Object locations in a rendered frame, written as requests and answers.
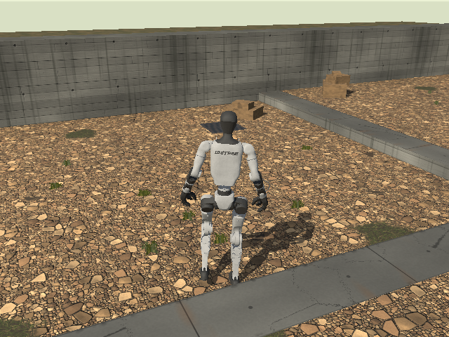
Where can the right robot hand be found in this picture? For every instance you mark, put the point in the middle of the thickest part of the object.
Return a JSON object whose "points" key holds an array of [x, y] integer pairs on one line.
{"points": [[260, 201]]}

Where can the right robot upper arm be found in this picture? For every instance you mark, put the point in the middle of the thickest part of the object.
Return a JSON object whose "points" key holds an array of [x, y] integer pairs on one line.
{"points": [[252, 161]]}

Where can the robot right forearm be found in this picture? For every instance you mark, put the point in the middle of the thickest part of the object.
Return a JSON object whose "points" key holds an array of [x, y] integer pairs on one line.
{"points": [[259, 186]]}

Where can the robot right foot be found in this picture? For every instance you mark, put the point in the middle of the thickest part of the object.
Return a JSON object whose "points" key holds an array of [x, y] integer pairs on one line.
{"points": [[231, 280]]}

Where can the robot left forearm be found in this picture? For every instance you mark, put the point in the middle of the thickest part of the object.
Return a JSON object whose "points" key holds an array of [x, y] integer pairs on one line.
{"points": [[189, 182]]}

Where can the left robot shin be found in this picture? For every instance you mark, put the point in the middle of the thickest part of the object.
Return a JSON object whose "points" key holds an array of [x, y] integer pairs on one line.
{"points": [[205, 247]]}

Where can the left robot hand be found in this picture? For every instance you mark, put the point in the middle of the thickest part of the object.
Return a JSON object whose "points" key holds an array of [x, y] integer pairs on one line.
{"points": [[184, 195]]}

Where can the left robot upper arm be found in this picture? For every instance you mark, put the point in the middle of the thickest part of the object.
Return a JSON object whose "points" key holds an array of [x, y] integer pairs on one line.
{"points": [[204, 147]]}

